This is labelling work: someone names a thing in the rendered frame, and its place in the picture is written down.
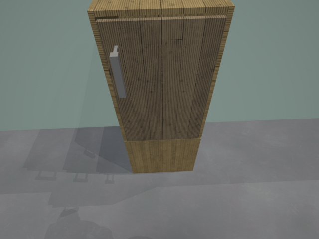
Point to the cupboard door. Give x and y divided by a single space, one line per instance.
168 65

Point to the handle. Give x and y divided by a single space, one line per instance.
117 71

